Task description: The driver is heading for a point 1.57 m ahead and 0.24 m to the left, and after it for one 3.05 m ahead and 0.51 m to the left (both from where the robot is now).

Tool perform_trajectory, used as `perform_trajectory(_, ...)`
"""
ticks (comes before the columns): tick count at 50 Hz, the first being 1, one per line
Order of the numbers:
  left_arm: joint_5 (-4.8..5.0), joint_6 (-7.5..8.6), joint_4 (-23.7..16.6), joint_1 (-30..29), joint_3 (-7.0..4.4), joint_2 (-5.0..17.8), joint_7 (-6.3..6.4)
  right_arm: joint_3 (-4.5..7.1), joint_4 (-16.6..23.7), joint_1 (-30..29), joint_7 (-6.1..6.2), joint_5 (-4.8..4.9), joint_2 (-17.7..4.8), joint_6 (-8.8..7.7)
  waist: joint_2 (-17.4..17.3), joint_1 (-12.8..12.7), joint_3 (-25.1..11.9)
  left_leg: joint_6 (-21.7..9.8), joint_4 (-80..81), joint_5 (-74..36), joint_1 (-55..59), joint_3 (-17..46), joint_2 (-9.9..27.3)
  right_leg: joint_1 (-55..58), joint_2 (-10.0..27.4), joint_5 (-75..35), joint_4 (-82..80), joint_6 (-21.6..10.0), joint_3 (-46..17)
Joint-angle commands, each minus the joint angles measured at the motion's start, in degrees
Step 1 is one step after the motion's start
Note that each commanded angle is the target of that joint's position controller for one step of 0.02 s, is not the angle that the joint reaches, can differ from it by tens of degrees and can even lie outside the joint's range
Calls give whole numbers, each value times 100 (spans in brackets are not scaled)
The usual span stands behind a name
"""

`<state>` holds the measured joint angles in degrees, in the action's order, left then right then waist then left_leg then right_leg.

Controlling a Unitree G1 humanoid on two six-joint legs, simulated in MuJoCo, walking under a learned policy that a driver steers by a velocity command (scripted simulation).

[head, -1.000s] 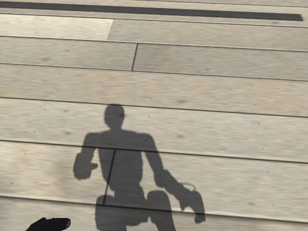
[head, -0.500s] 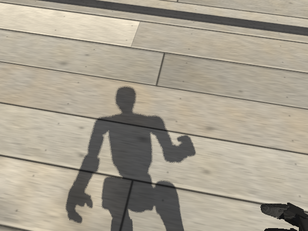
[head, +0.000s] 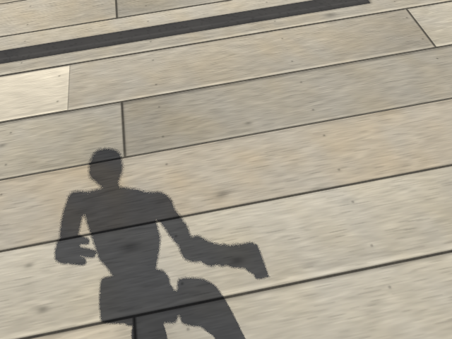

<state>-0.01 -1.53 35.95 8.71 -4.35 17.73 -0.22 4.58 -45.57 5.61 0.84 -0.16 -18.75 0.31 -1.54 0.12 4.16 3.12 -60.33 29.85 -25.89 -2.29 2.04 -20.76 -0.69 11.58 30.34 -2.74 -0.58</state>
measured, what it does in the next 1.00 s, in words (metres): steps on the spot, turning left: left foot, then left foot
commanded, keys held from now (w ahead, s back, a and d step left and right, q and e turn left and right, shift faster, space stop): no key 0.06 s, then q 0.74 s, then no key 0.04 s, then e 0.16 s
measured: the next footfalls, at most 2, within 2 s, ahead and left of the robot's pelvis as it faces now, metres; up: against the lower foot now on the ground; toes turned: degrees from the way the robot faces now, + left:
left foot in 0.26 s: +0.07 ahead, +0.15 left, +0.00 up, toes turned +0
left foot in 0.80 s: +0.02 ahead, +0.17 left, +0.00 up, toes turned +19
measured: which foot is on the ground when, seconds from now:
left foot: up 0.00-0.24, down 0.26-0.50, up 0.52-0.78, down 0.80-1.00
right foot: down 0.00-0.80, up 0.82-1.00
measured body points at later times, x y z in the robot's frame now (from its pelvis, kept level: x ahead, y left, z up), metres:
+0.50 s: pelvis +0.02 +0.01 -0.01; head +0.05 +0.02 +0.44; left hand +0.15 +0.30 -0.11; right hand +0.16 -0.26 -0.12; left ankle +0.03 +0.15 -0.74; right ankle +0.04 -0.09 -0.74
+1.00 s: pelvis +0.00 +0.08 +0.01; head +0.02 +0.11 +0.45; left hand +0.02 +0.39 -0.13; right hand +0.23 -0.12 -0.09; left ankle -0.02 +0.16 -0.74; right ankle +0.05 -0.07 -0.67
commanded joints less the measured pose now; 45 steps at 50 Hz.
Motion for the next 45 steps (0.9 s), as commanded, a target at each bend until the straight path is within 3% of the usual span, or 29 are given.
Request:
perform_trajectory(1,59,109,-373,-79,-226,876,112,158,341,4,92,-26,-590,-23,749,38,-1127,40,-436,-445,-888,523,48,1462,1386,-2670,-969,-1115,-1606)
perform_trajectory(4,-28,99,-381,-171,-162,736,162,105,215,275,81,41,-414,8,832,111,-1287,149,208,-774,-418,441,-24,1335,1258,-2687,-984,-1106,-1321)
perform_trajectory(7,-93,114,-224,-237,-46,481,176,-25,139,230,34,31,-162,50,899,9,-1279,161,1278,-1022,364,406,140,1029,1183,-2042,-1011,-1023,-1052)
perform_trajectory(10,-178,140,56,-191,35,405,104,-44,94,221,-31,54,-242,68,990,-84,-1007,83,2110,-1242,1034,270,122,669,1214,-968,-1126,-975,-1059)
perform_trajectory(12,-109,144,160,-308,31,505,84,-30,84,303,-60,34,-332,45,890,68,-713,-88,3081,-1843,1375,91,-21,491,1090,-264,-993,-751,-1003)
perform_trajectory(13,-83,152,261,-128,21,537,95,-18,133,252,-65,-24,-469,32,728,40,-598,-199,3442,-2347,1403,243,41,527,957,-23,-892,-517,-967)
perform_trajectory(14,-125,165,275,-20,9,551,131,20,225,209,-48,-61,-760,14,322,-109,-564,-373,3477,-3377,1365,765,428,541,702,260,-501,-236,-771)
perform_trajectory(15,-198,182,237,183,1,485,151,101,214,127,-25,29,-1082,15,-529,-420,-561,-739,3498,-3564,1208,1206,721,483,179,552,-158,35,-243)
perform_trajectory(16,-209,165,221,-49,10,394,214,122,215,65,-41,67,-991,8,-955,-273,-481,-1052,3893,-2730,721,1671,880,709,-92,464,158,266,152)
perform_trajectory(17,-159,136,188,-290,-22,423,265,89,234,55,-39,25,-829,-11,-1013,-158,-362,-1134,4090,-2382,625,1972,942,690,-119,399,305,291,131)
perform_trajectory(20,-87,62,165,-227,-76,313,297,109,275,86,9,41,-802,-78,-1083,-110,-501,-1150,3922,-2606,888,2191,895,566,-101,342,371,176,33)
perform_trajectory(22,-78,91,195,-139,-126,318,255,120,317,180,52,93,-741,-56,-753,-60,-732,-1028,3635,-2701,761,2059,678,911,15,88,186,82,0)
perform_trajectory(24,-80,101,243,39,-205,402,217,112,422,113,80,130,-651,4,-135,-98,-780,-751,3103,-2297,297,1632,294,1280,377,-105,-218,-93,-220)
perform_trajectory(25,-89,90,282,197,-251,525,212,86,483,80,86,143,-520,35,431,-120,-742,-515,2508,-1853,-121,1189,-38,1493,825,-262,-634,-341,-660)
perform_trajectory(26,-114,91,307,297,-291,706,210,59,531,166,74,132,-398,65,1165,-106,-730,-306,1713,-1090,-503,672,-356,1640,1662,-762,-1120,-815,-1504)
perform_trajectory(27,-158,138,229,201,-262,673,239,108,573,176,52,100,-487,90,1476,-133,-784,-169,432,385,-803,497,-225,1648,2418,-1552,-1296,-1333,-2064)
perform_trajectory(28,-178,199,168,170,-201,581,267,206,567,170,29,111,-672,127,1021,-123,-763,-102,-557,653,-946,690,-92,1544,2596,-2089,-1314,-1562,-2064)
perform_trajectory(29,-145,240,121,-96,-185,567,290,234,521,275,18,153,-633,182,667,47,-700,-66,-805,410,-946,773,46,1452,2406,-2101,-1250,-1410,-1612)
perform_trajectory(30,-82,259,125,-323,-204,621,294,194,507,311,12,162,-485,234,618,130,-566,-29,-475,69,-950,722,168,1386,2139,-1885,-1270,-1165,-1135)
perform_trajectory(34,-63,156,263,-243,-272,810,321,48,713,0,-128,157,-185,264,971,-104,-704,66,971,-500,-84,125,119,1322,1651,-2047,-1104,-899,2)
perform_trajectory(37,60,113,379,-97,-324,980,281,106,802,129,-239,165,-355,300,1088,-77,-936,-93,2076,-970,534,-188,-55,1514,1839,-2146,-764,-788,141)
perform_trajectory(39,164,113,496,-12,-301,868,233,193,670,564,-232,136,-460,351,904,118,-969,-402,3229,-1880,1464,-325,-307,1070,1700,-1407,-139,-333,488)
perform_trajectory(40,68,125,613,292,-243,629,182,318,644,787,-155,123,-829,355,60,104,-938,-697,3691,-3172,2277,434,36,239,1329,-361,834,142,926)
perform_trajectory(41,-277,127,350,222,-83,236,136,430,819,857,-36,50,-1531,322,-1791,-47,-930,-1605,3700,-5677,3066,2759,1741,-1590,504,2814,2731,768,1131)
perform_trajectory(42,-138,145,189,-396,-151,501,197,353,916,958,-125,-197,-1358,159,-1110,482,-1412,-2456,3963,-5201,2490,3209,2176,-1740,253,3001,3665,765,21)
perform_trajectory(43,45,104,235,-486,-202,663,236,269,894,698,-148,-210,-1136,31,-644,338,-1121,-2272,4079,-4582,2257,2568,1888,-1777,397,2527,3898,675,-120)
perform_trajectory(44,68,66,364,-332,-210,632,277,194,858,357,-113,-116,-857,-42,-527,134,-917,-1901,4103,-3940,2049,2083,1534,-1739,499,1998,3705,602,-179)
perform_trajectory(45,12,30,557,-181,-219,623,322,79,840,104,-73,-44,-523,-65,-381,26,-880,-1630,4103,-3644,1947,1776,1314,-1579,586,1584,3527,615,-239)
